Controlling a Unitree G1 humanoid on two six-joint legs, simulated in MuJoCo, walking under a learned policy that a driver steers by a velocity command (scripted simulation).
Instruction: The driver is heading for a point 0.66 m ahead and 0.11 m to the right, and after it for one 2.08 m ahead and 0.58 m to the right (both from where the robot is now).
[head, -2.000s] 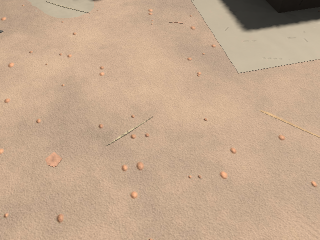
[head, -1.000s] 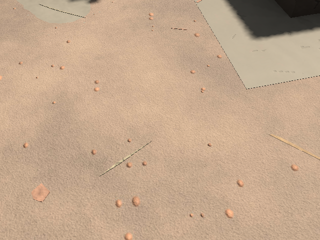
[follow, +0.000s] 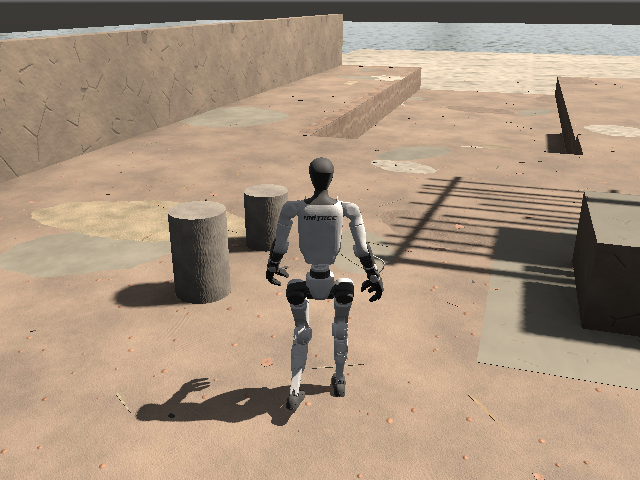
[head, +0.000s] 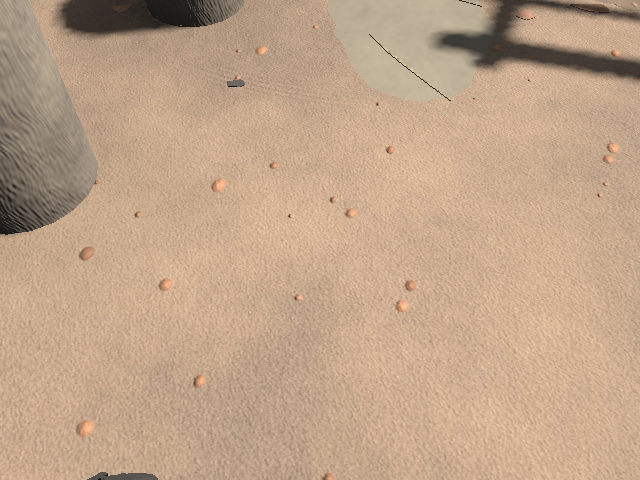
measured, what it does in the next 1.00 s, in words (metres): walks ahead: left foot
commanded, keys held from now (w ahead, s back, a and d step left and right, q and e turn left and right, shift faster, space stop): no key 0.52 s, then w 0.48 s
